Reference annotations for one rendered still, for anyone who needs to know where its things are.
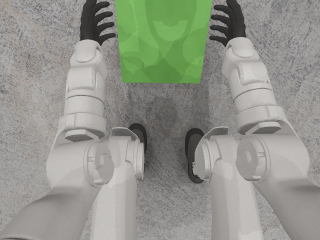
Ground left robot hand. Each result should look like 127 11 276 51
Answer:
80 0 116 46

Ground robot left forearm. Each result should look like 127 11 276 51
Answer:
46 39 108 179

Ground right robot hand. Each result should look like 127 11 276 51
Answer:
209 0 246 47

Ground robot left foot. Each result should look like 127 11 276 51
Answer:
128 123 147 173

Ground robot right forearm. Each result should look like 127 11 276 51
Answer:
221 37 310 166

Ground right robot upper arm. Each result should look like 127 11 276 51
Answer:
235 133 320 240

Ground right robot shin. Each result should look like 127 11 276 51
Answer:
192 126 241 180

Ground carton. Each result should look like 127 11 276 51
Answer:
115 0 212 84

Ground left robot upper arm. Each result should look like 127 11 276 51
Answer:
0 139 115 240

